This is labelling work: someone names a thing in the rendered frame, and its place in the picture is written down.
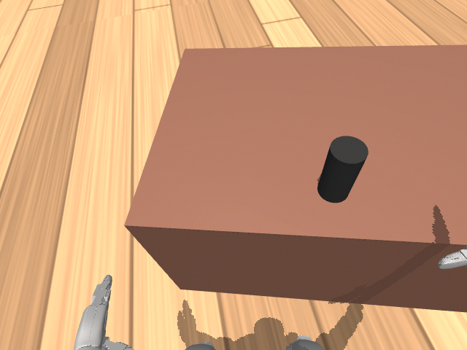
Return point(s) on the left robot hand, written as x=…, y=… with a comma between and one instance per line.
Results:
x=92, y=328

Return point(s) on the right robot hand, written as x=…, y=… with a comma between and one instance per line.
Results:
x=454, y=260

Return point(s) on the can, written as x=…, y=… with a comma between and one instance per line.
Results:
x=344, y=161

